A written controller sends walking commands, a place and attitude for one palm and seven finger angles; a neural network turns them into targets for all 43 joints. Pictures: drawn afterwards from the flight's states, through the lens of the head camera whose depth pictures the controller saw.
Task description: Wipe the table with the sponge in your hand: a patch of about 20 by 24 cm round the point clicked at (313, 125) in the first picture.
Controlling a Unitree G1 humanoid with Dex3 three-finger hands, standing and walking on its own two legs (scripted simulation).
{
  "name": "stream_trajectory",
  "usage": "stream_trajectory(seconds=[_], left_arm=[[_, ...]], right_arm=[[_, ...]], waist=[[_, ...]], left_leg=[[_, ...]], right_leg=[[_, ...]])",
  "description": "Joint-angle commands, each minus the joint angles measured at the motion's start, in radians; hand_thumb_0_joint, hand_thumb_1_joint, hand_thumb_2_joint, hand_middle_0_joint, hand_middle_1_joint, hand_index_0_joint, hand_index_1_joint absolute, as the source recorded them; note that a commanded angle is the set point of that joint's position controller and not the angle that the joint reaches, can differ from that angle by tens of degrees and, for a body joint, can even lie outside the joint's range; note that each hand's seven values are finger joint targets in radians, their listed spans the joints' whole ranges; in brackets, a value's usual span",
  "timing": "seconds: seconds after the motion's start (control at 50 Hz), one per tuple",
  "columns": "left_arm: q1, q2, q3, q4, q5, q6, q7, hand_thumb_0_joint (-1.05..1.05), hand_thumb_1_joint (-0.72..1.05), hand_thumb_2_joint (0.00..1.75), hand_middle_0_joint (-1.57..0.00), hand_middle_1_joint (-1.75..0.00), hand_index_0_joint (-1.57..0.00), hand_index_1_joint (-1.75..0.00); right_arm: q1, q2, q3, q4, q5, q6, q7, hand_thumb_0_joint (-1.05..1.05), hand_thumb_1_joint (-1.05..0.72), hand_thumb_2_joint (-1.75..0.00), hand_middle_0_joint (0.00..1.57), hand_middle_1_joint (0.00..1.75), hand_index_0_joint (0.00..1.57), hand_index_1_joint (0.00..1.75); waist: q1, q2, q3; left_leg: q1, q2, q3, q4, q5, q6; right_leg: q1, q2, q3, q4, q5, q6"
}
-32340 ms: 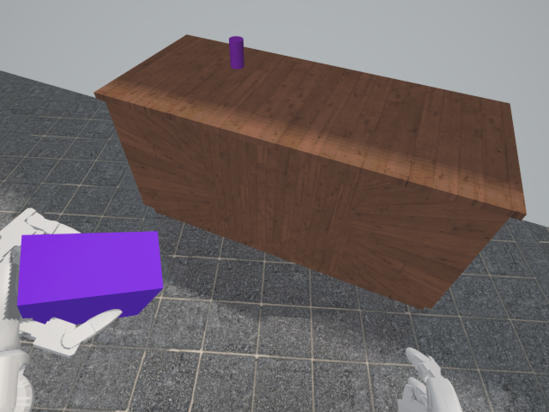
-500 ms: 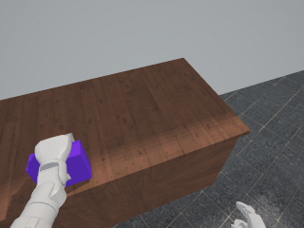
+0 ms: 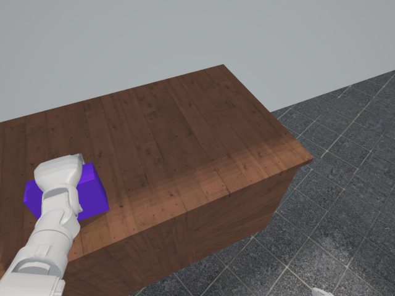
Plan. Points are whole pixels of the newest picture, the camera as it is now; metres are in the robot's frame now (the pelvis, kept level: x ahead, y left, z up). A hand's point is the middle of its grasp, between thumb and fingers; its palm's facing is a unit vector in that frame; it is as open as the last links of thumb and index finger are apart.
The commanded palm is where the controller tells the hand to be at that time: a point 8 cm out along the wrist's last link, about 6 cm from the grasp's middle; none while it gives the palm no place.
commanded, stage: wipe forward along the first lane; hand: left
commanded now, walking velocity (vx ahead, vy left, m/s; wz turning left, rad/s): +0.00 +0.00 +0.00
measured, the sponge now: (73, 201) +0.33 +0.32 -0.05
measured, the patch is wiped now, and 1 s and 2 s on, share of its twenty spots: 0.05 0.60 0.60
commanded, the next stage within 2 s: slide across to the middle lane in 0.92 s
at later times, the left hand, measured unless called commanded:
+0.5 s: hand (67, 168) +0.39 +0.34 +0.00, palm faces -0.14 +0.00 -0.99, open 10.4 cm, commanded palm +0.39 +0.33 +0.03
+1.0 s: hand (63, 150) +0.45 +0.38 +0.00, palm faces -0.15 -0.01 -0.99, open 10.4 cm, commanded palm +0.44 +0.35 +0.03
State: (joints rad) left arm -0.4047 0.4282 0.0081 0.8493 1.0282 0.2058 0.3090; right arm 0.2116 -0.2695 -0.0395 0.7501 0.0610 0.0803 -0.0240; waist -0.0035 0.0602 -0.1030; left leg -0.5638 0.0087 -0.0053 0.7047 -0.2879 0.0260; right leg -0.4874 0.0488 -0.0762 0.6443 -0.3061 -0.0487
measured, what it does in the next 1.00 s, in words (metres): stands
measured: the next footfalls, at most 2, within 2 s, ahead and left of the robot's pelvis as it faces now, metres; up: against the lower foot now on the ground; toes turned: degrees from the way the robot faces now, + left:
none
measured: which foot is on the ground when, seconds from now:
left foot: down 0.00-1.00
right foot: down 0.00-1.00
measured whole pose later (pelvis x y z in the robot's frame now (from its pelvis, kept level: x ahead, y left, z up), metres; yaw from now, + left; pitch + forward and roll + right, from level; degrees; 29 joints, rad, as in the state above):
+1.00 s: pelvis +0.00 +0.03 -0.03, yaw -2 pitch +20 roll -5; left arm -0.85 0.67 0.09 1.23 1.10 0.12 0.26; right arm 0.32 -0.27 -0.01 0.73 0.04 0.08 0.00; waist -0.10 0.06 -0.15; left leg -0.90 0.02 -0.01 0.89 -0.34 0.06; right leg -0.79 0.06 -0.08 0.76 -0.33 -0.02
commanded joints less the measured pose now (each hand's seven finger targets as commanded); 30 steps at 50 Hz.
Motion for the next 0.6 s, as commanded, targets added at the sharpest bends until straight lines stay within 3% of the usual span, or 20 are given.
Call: stream_trajectory(seconds=[0.0, 0.02, 0.04, 0.08, 0.12, 0.14, 0.2, 0.26, 0.28, 0.3, 0.32, 0.4, 0.44, 0.46, 0.5, 0.52, 0.54, 0.58], left_arm=[[-0.333, 0.291, 0.06, -0.053, 0.042, -0.005, 0.03, 0.0, 0.1, 1.3, -1.2, -1.6, -1.2, -1.6], [-0.327, 0.288, 0.061, -0.042, 0.037, -0.012, 0.031, 0.0, 0.1, 1.3, -1.2, -1.6, -1.2, -1.6], [-0.344, 0.325, 0.09, -0.028, 0.042, -0.02, 0.03, 0.0, 0.1, 1.3, -1.2, -1.6, -1.2, -1.6], [-0.374, 0.295, 0.055, 0.011, 0.044, -0.029, 0.033, 0.0, 0.1, 1.3, -1.2, -1.6, -1.2, -1.6], [-0.403, 0.336, 0.075, 0.062, 0.055, -0.033, 0.04, 0.0, 0.1, 1.3, -1.2, -1.6, -1.2, -1.6], [-0.44, 0.358, 0.085, 0.059, 0.06, -0.039, 0.04, 0.0, 0.1, 1.3, -1.2, -1.6, -1.2, -1.6], [-0.479, 0.332, 0.047, 0.11, 0.069, -0.042, 0.049, 0.0, 0.1, 1.3, -1.2, -1.6, -1.2, -1.6], [-0.505, 0.387, 0.081, 0.143, 0.068, -0.042, 0.049, 0.0, 0.1, 1.3, -1.2, -1.6, -1.2, -1.6], [-0.522, 0.37, 0.061, 0.142, 0.066, -0.043, 0.049, 0.0, 0.1, 1.3, -1.2, -1.6, -1.2, -1.6], [-0.512, 0.362, 0.061, 0.154, 0.061, -0.041, 0.048, 0.0, 0.1, 1.3, -1.2, -1.6, -1.2, -1.6], [-0.53, 0.372, 0.059, 0.159, 0.06, -0.039, 0.046, 0.0, 0.1, 1.3, -1.2, -1.6, -1.2, -1.6], [-0.579, 0.391, 0.056, 0.178, 0.058, -0.04, 0.036, 0.0, 0.1, 1.3, -1.2, -1.6, -1.2, -1.6], [-0.58, 0.453, 0.104, 0.197, 0.058, -0.043, 0.03, 0.0, 0.1, 1.3, -1.2, -1.6, -1.2, -1.6], [-0.603, 0.438, 0.08, 0.191, 0.06, -0.048, 0.028, 0.0, 0.1, 1.3, -1.2, -1.6, -1.2, -1.6], [-0.612, 0.424, 0.062, 0.215, 0.065, -0.05, 0.026, 0.0, 0.1, 1.3, -1.2, -1.6, -1.2, -1.6], [-0.62, 0.429, 0.062, 0.217, 0.067, -0.051, 0.025, 0.0, 0.1, 1.3, -1.2, -1.6, -1.2, -1.6], [-0.643, 0.485, 0.101, 0.218, 0.075, -0.057, 0.024, 0.0, 0.1, 1.3, -1.2, -1.6, -1.2, -1.6], [-0.655, 0.471, 0.078, 0.231, 0.079, -0.054, 0.022, 0.0, 0.1, 1.3, -1.2, -1.6, -1.2, -1.6]], right_arm=[[-0.021, -0.147, -0.041, -0.107, 0.002, -0.032, -0.009, 0.0, -0.9, -0.9, 0.2, 0.3, 0.2, 0.3], [-0.013, -0.146, -0.042, -0.11, 0.001, -0.032, -0.009, 0.0, -0.9, -0.9, 0.2, 0.3, 0.2, 0.3], [-0.011, -0.148, -0.043, -0.104, 0.0, -0.03, -0.007, 0.0, -0.9, -0.9, 0.2, 0.3, 0.2, 0.3], [0.005, -0.149, -0.042, -0.103, 0.002, -0.031, -0.007, 0.0, -0.9, -0.9, 0.2, 0.3, 0.2, 0.3], [0.02, -0.157, -0.04, -0.095, 0.001, -0.03, -0.006, 0.0, -0.9, -0.9, 0.2, 0.3, 0.2, 0.3], [0.021, -0.158, -0.039, -0.095, 0.0, -0.029, -0.005, 0.0, -0.9, -0.9, 0.2, 0.3, 0.2, 0.3], [0.047, -0.157, -0.04, -0.09, -0.002, -0.032, -0.002, 0.0, -0.9, -0.9, 0.2, 0.3, 0.2, 0.3], [0.07, -0.163, -0.04, -0.085, -0.004, -0.026, 0.001, 0.0, -0.9, -0.9, 0.2, 0.3, 0.2, 0.3], [0.07, -0.16, -0.04, -0.088, -0.003, -0.027, 0.002, 0.0, -0.9, -0.9, 0.2, 0.3, 0.2, 0.3], [0.077, -0.159, -0.041, -0.087, -0.004, -0.028, 0.003, 0.0, -0.9, -0.9, 0.2, 0.3, 0.2, 0.3], [0.08, -0.16, -0.037, -0.089, -0.003, -0.027, 0.003, 0.0, -0.9, -0.9, 0.2, 0.3, 0.2, 0.3], [0.103, -0.164, -0.036, -0.083, -0.005, -0.026, 0.004, 0.0, -0.9, -0.9, 0.2, 0.3, 0.2, 0.3], [0.109, -0.171, -0.034, -0.076, -0.007, -0.023, 0.004, 0.0, -0.9, -0.9, 0.2, 0.3, 0.2, 0.3], [0.121, -0.169, -0.034, -0.079, -0.006, -0.023, 0.004, 0.0, -0.9, -0.9, 0.2, 0.3, 0.2, 0.3], [0.127, -0.17, -0.031, -0.08, -0.006, -0.026, 0.006, 0.0, -0.9, -0.9, 0.2, 0.3, 0.2, 0.3], [0.132, -0.172, -0.032, -0.078, -0.006, -0.028, 0.005, 0.0, -0.9, -0.9, 0.2, 0.3, 0.2, 0.3], [0.136, -0.178, -0.031, -0.072, -0.01, -0.027, 0.005, 0.0, -0.9, -0.9, 0.2, 0.3, 0.2, 0.3], [0.149, -0.177, -0.03, -0.075, -0.008, -0.028, 0.005, 0.0, -0.9, -0.9, 0.2, 0.3, 0.2, 0.3]], waist=[[-0.02, -0.034, -0.21], [-0.017, -0.026, -0.222], [-0.016, -0.036, -0.234], [-0.034, -0.039, -0.211], [-0.044, -0.056, -0.191], [-0.043, -0.033, -0.208], [-0.062, -0.034, -0.217], [-0.057, -0.036, -0.276], [-0.063, -0.013, -0.28], [-0.062, -0.036, -0.294], [-0.064, -0.012, -0.285], [-0.077, -0.022, -0.307], [-0.066, -0.01, -0.318], [-0.079, -0.017, -0.324], [-0.089, -0.019, -0.281], [-0.092, -0.027, -0.286], [-0.083, 0.008, -0.295], [-0.095, -0.008, -0.293]], left_leg=[[0.101, -0.034, -0.029, -0.068, 0.089, 0.026], [0.095, -0.036, -0.025, -0.062, 0.089, 0.026], [0.09, -0.032, -0.032, -0.061, 0.097, 0.025], [0.067, -0.033, -0.027, -0.05, 0.064, 0.026], [0.029, -0.031, -0.027, -0.038, 0.035, 0.028], [0.026, -0.029, -0.031, -0.04, 0.038, 0.026], [0.0, -0.029, -0.027, -0.015, 0.012, 0.029], [-0.016, -0.026, -0.03, 0.002, 0.03, 0.028], [-0.018, -0.027, -0.028, 0.008, 0.028, 0.028], [-0.023, -0.026, -0.027, 0.013, 0.025, 0.03], [-0.032, -0.025, -0.029, 0.013, 0.018, 0.028], [-0.042, -0.02, -0.032, 0.026, 0.021, 0.032], [-0.055, -0.016, -0.037, 0.03, 0.034, 0.032], [-0.062, -0.02, -0.034, 0.035, 0.029, 0.034], [-0.082, -0.018, -0.038, 0.035, -0.003, 0.033], [-0.082, -0.018, -0.036, 0.035, -0.016, 0.035], [-0.079, -0.012, -0.041, 0.036, -0.002, 0.033], [-0.089, -0.016, -0.04, 0.042, -0.018, 0.035]], right_leg=[[0.042, 0.003, 0.078, -0.099, 0.135, -0.006], [0.043, 0.003, 0.081, -0.096, 0.14, -0.006], [0.05, 0.003, 0.08, -0.094, 0.145, -0.008], [0.008, 0.004, 0.078, -0.09, 0.109, -0.003], [-0.021, 0.005, 0.081, -0.09, 0.078, -0.002], [-0.021, 0.005, 0.081, -0.084, 0.075, -0.005], [-0.066, 0.007, 0.079, -0.073, 0.048, 0.0], [-0.052, 0.008, 0.079, -0.053, 0.069, 0.0], [-0.066, 0.008, 0.082, -0.051, 0.068, 0.001], [-0.06, 0.008, 0.081, -0.051, 0.069, 0.004], [-0.07, 0.009, 0.082, -0.05, 0.062, 0.002], [-0.083, 0.013, 0.079, -0.041, 0.064, 0.005], [-0.076, 0.014, 0.081, -0.036, 0.076, 0.0], [-0.078, 0.016, 0.079, -0.03, 0.073, 0.005], [-0.118, 0.018, 0.073, -0.032, 0.033, 0.005], [-0.122, 0.019, 0.076, -0.037, 0.017, 0.006], [-0.124, 0.018, 0.076, -0.029, 0.029, 0.0], [-0.141, 0.022, 0.071, -0.024, 0.008, 0.003]])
